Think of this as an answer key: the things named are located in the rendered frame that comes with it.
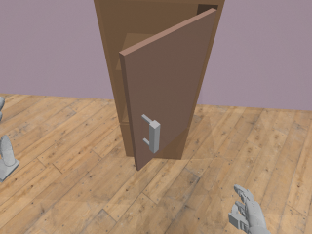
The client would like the left robot hand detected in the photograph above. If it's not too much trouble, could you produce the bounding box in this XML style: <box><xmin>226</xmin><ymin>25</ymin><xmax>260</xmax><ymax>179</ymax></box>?
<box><xmin>0</xmin><ymin>97</ymin><xmax>20</xmax><ymax>183</ymax></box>

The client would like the handle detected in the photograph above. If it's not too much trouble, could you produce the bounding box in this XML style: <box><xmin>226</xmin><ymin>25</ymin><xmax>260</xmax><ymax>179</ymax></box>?
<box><xmin>141</xmin><ymin>114</ymin><xmax>161</xmax><ymax>153</ymax></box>

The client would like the cupboard door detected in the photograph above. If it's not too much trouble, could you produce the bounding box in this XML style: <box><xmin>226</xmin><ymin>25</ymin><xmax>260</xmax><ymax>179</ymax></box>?
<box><xmin>119</xmin><ymin>8</ymin><xmax>217</xmax><ymax>171</ymax></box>

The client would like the right robot hand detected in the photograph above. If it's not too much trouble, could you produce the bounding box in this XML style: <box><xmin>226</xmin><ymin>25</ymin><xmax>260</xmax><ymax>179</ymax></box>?
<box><xmin>228</xmin><ymin>184</ymin><xmax>267</xmax><ymax>233</ymax></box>

